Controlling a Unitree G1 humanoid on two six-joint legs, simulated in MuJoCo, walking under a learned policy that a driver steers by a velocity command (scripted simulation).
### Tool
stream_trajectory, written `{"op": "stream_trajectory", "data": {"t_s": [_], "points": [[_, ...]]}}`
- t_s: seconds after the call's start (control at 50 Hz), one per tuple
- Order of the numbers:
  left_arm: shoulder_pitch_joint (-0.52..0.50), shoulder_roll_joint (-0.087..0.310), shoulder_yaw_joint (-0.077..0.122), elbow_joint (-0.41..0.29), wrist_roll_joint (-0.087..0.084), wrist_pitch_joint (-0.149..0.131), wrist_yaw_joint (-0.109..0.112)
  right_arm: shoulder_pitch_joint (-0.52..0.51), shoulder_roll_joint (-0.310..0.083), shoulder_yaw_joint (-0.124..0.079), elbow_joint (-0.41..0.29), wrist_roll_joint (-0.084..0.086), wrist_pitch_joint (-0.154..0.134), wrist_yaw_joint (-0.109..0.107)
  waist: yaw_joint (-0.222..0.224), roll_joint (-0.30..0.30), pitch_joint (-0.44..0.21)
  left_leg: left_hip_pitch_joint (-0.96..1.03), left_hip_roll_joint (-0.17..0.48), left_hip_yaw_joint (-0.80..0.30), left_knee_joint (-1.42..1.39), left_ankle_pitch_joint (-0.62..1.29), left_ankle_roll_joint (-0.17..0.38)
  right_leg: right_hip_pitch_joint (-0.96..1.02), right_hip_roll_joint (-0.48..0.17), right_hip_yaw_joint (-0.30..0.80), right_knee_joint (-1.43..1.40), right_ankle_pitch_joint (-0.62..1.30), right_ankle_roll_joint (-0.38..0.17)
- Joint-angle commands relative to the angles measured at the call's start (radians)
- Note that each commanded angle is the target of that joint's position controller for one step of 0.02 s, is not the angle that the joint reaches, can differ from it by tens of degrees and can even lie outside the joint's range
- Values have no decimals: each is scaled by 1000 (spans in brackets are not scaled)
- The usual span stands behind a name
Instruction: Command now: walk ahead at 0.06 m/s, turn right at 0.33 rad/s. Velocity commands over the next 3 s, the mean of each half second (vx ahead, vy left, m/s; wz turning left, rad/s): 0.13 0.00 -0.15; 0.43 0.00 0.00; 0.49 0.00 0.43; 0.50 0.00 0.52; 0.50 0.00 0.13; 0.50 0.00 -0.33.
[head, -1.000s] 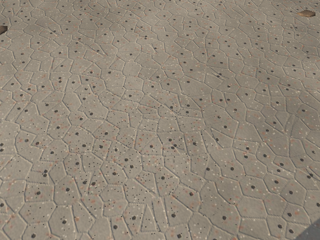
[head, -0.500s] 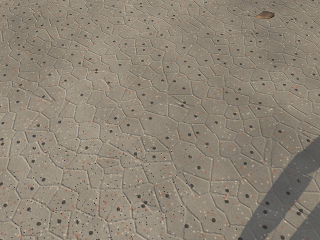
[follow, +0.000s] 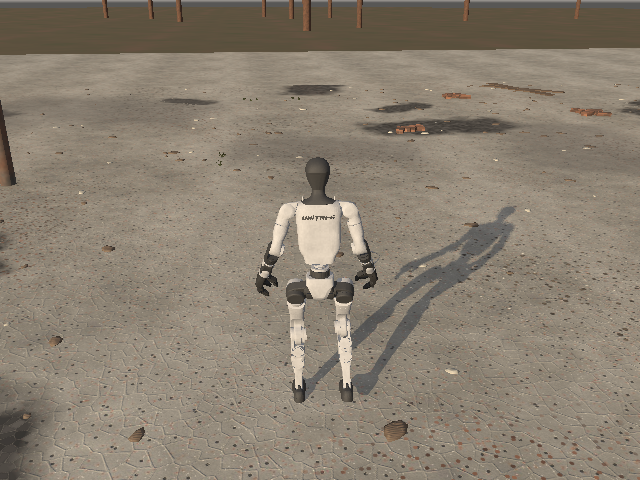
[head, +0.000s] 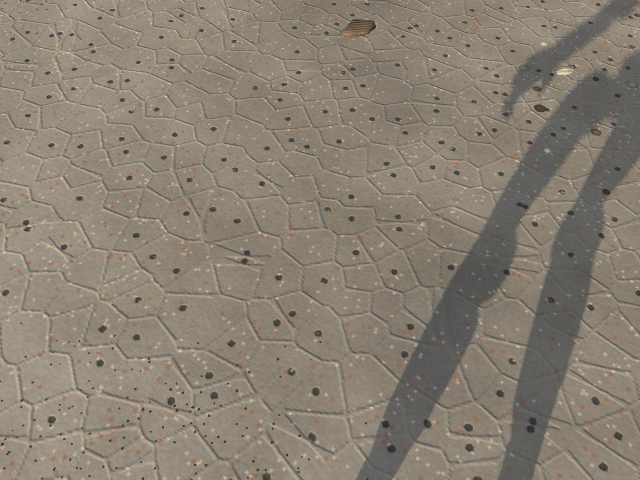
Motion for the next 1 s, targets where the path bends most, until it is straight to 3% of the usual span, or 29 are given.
{"op": "stream_trajectory", "data": {"t_s": [0.02, 0.1, 0.14, 0.16, 0.18, 0.2, 0.22, 0.26, 0.28, 0.32, 0.38, 0.44, 0.48, 0.5, 0.52, 0.54, 0.56, 0.58, 0.62, 0.68, 0.72, 0.78, 0.84, 0.88, 0.92, 0.94, 0.96, 0.98, 1.0], "points": [[60, 32, 1, -50, 9, -11, -7, -40, -167, -48, -51, 12, -5, 0, 12, 165, -204, 133, 252, -187, -143, 219, 223, 124, -20, -17, -152, 54, -14], [58, 42, 2, -40, 10, -12, -25, -33, -180, -46, -21, 32, 10, 10, 20, 170, -178, 110, 243, -184, -119, 35, 197, 248, 2, -58, -408, 161, -59], [77, 53, 4, -30, 22, -16, -30, 12, -143, -32, 15, 43, 11, 13, 39, 139, -156, 26, 195, -150, -68, -73, 105, 390, 0, -39, -614, 288, -112], [77, 114, 12, -46, 34, -16, -22, 43, -95, -16, 16, 22, 5, 20, 10, -9, -167, -46, 121, -74, 72, -195, 15, 454, -156, 158, -684, 378, -167], [-8, 142, 10, -59, 39, -14, -20, 66, -51, -5, 1, 2, -3, 23, -48, -207, -134, -55, 20, 11, 106, -316, -57, 316, -286, 283, -720, 338, -277], [-58, 87, -1, -74, 47, -26, -24, 3, -110, -17, 6, -2, -1, 15, -1, -163, -101, 29, 34, -38, 152, -292, -73, 210, -257, 269, -752, 206, -294], [-85, 54, -12, -65, 51, -41, -27, -5, -113, -21, 10, 5, 0, 15, -18, -152, -87, 58, 31, -42, 117, -217, -68, 201, -205, 221, -744, 143, -253], [-67, 49, -14, -43, 35, -61, -30, 15, -111, -20, 39, -6, 5, 11, -7, -155, -98, 104, 20, -27, 59, -111, -78, 233, -141, 161, -723, 50, -192], [-33, 60, -12, -32, 29, -62, -28, 13, -121, -21, 43, 0, 5, 12, 8, -150, -85, 104, 7, -13, 79, -139, -75, 224, -135, 175, -742, -55, -191], [24, 120, 5, -18, 17, -54, -24, 6, -138, -29, 43, 27, -7, 19, 36, -148, -22, -5, -26, 19, 169, -259, -49, 235, -183, 264, -807, -265, -231], [73, 121, 10, 2, 6, -69, -15, -26, -133, -32, 30, 44, -40, 34, 58, -155, 36, -172, 29, -41, 281, -337, 9, 326, -273, 385, -828, -213, -297], [43, 109, 11, 0, -12, -82, -20, 2, -113, -27, 46, 53, -68, 54, 29, -96, 14, -123, 42, -38, 180, -324, 50, 359, -259, 333, -804, -69, -295], [-20, 104, 11, -10, -18, -78, -28, 116, -110, -32, 106, 43, -73, 59, -40, -67, -43, 161, -11, 17, 33, -113, 43, 233, -179, 213, -742, 43, -254], [-31, 72, 4, -13, -10, -80, -31, 196, -124, -39, 138, 38, -71, 57, -69, -47, -75, 290, -1, -11, 35, -98, 36, 162, -138, 161, -662, 76, -225], [-61, 4, -16, -36, 0, -87, -35, 283, -182, -52, 152, 36, -72, 48, -95, 93, -87, 397, 141, -221, -66, -211, 84, 34, -45, 49, -438, 85, -160], [-64, 0, -17, -80, -5, -105, -32, 340, -293, -79, 155, 36, -71, 51, -102, 337, -90, 498, 324, -582, -199, -341, 215, -170, 57, -61, -172, -7, -99], [-73, 66, 2, -76, -17, -121, -29, 335, -238, -64, 144, 29, -77, 49, -112, 259, -55, 512, 380, -692, -238, -397, 273, -301, 28, 17, 22, -127, -95], [-52, 76, 8, -63, -28, -134, -35, 300, -199, -51, 131, 28, -83, 42, -84, 181, -25, 517, 358, -628, -228, -405, 251, -359, -13, 52, 99, -49, -111], [-58, 58, 7, -50, -15, -146, -42, 250, -178, -41, 116, 28, -85, 38, -61, 106, -2, 497, 304, -491, -244, -284, 205, -397, -67, 32, 88, 113, -125], [-70, 26, 5, -45, -4, -144, -59, 245, -149, -26, 116, 26, -74, 33, -45, 119, -13, 423, 226, -304, -274, 10, 167, -307, -87, -17, -9, 243, -98], [-116, 1, -4, -62, -3, -141, -63, 256, -160, -27, 122, 28, -67, 26, -52, 99, -8, 394, 202, -226, -286, 137, 165, -282, -81, -45, -117, 307, -73], [-210, -31, -21, -93, -8, -147, -72, 277, -182, -30, 133, 29, -60, 14, -78, 105, 14, 325, 171, -143, -308, 168, 150, -185, -57, -74, -330, 453, -61], [-279, -20, -21, -113, -15, -153, -84, 321, -195, -34, 156, 38, -57, 12, -94, 110, 45, 320, 198, -135, -323, 136, 153, -123, -35, -81, -443, 522, -70], [-298, -5, -16, -124, -18, -157, -91, 327, -197, -38, 168, 46, -52, 11, -79, 114, 57, 375, 231, -135, -302, 179, 143, -125, -34, -64, -486, 505, -98], [-277, 22, -5, -123, -14, -161, -94, 323, -206, -45, 174, 48, -46, 9, -45, 119, 30, 429, 249, -137, -231, 357, 124, -65, -14, -64, -514, 448, -131], [-225, 45, 6, -114, -10, -161, -89, 317, -220, -51, 174, 47, -42, 7, -8, 134, -14, 446, 247, -139, -157, 525, 114, 18, 11, -76, -514, 410, -149], [-102, 77, 25, -83, -9, -160, -80, 300, -226, -52, 172, 45, -35, 6, 66, 138, -95, 426, 221, -120, -14, 673, 97, 187, 38, -96, -531, 408, -176], [74, 119, 46, -37, -7, -155, -65, 286, -211, -45, 159, 36, -32, 4, 150, 128, -213, 289, 175, -102, 198, 610, 65, 467, -6, -58, -507, 423, -207], [234, 201, 64, -8, 15, -147, -49, 322, -121, -19, 125, 13, -37, 3, 165, -54, -386, 2, 68, -62, 556, 174, 25, 814, -250, 240, -490, 335, -276]]}}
